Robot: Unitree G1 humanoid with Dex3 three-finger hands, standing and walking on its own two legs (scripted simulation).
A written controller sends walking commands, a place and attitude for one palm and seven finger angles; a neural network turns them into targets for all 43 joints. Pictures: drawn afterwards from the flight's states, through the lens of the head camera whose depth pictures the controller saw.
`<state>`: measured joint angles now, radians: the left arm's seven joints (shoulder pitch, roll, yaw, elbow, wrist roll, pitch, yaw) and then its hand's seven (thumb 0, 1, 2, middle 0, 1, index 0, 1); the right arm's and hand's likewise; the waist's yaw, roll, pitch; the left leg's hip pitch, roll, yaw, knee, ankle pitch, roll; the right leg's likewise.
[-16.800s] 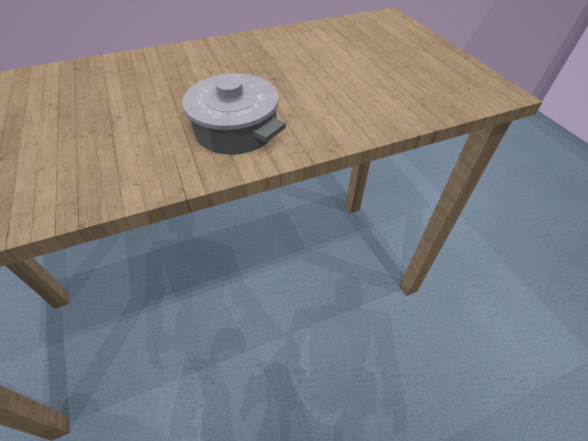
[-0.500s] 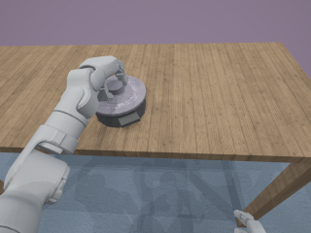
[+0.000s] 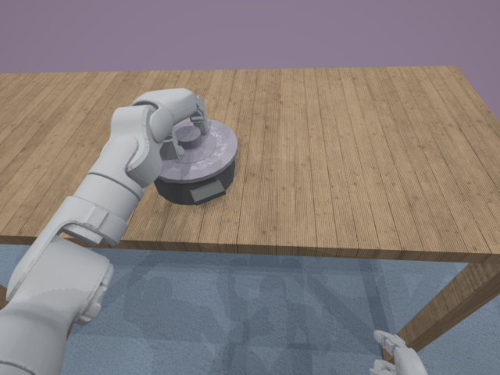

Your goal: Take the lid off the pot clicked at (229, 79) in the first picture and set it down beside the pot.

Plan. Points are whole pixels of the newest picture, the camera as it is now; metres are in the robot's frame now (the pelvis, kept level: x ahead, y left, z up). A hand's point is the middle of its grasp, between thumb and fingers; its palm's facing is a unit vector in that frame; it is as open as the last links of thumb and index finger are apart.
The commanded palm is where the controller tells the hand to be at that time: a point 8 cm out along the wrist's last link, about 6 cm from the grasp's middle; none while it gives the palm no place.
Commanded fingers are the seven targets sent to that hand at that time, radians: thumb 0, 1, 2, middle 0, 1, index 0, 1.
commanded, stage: lift the lid straight up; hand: left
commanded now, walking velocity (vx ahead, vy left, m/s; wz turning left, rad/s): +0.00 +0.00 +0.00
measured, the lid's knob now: (188, 137) +0.46 +0.12 +0.15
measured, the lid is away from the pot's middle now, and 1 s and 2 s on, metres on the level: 0.00 0.01 0.03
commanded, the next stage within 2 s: move the lid sideways beside the pot in 1.66 s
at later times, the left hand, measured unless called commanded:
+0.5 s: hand (165, 121) +0.42 +0.13 +0.21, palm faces -0.25 -0.07 -0.97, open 7.9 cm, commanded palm +0.41 +0.14 +0.30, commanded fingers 0.00 0.59 1.10 -1.13 -1.13 -0.81 -0.96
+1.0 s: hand (162, 93) +0.43 +0.13 +0.26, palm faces -0.18 -0.06 -0.98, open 7.9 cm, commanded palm +0.41 +0.14 +0.34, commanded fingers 0.00 0.59 1.10 -1.13 -1.13 -0.81 -0.96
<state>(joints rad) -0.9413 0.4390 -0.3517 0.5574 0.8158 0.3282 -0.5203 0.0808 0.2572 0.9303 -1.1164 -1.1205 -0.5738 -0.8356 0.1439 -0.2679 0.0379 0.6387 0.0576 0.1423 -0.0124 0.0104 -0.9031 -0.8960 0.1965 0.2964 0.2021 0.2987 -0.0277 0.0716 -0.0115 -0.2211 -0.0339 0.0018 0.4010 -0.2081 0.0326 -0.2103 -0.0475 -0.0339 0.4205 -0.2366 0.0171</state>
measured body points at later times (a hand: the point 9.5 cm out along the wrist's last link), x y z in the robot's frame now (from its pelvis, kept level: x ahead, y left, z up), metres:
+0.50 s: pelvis -0.01 +0.00 +0.00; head +0.00 -0.04 +0.45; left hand +0.43 +0.13 +0.27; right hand +0.17 -0.24 -0.11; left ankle +0.00 +0.10 -0.74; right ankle -0.01 -0.13 -0.74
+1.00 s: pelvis -0.01 +0.00 +0.00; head +0.00 -0.03 +0.45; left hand +0.43 +0.13 +0.31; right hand +0.16 -0.23 -0.11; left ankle +0.00 +0.10 -0.74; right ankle -0.01 -0.13 -0.74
